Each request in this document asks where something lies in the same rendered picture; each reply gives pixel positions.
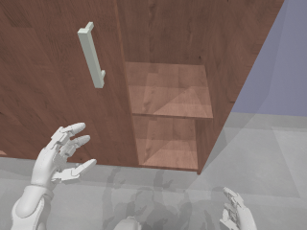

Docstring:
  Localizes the handle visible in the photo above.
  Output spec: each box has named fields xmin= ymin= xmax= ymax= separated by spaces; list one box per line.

xmin=77 ymin=22 xmax=106 ymax=88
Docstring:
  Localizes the robot left forearm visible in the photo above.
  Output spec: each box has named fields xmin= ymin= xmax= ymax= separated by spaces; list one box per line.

xmin=11 ymin=184 xmax=54 ymax=230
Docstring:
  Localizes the robot left thigh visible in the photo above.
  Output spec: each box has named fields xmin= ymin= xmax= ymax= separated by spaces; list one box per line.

xmin=113 ymin=218 xmax=142 ymax=230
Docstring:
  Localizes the robot right hand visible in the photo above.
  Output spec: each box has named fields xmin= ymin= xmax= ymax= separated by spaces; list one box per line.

xmin=220 ymin=187 xmax=257 ymax=230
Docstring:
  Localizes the robot left hand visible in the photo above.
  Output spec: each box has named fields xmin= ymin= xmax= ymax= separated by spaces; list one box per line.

xmin=31 ymin=123 xmax=97 ymax=191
